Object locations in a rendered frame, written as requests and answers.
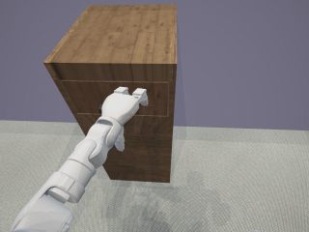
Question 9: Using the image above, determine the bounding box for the cabinet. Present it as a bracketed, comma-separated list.
[43, 4, 177, 184]

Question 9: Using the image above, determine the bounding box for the handle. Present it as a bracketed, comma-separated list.
[98, 99, 106, 114]

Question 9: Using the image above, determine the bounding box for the robot left hand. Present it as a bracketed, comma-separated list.
[101, 86, 149, 152]

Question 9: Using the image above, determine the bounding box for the drawer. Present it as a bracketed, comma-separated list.
[61, 79, 169, 116]

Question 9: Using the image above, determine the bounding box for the robot left upper arm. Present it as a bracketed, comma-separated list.
[11, 194, 74, 232]

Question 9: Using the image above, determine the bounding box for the robot left forearm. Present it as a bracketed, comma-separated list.
[11, 116, 122, 232]

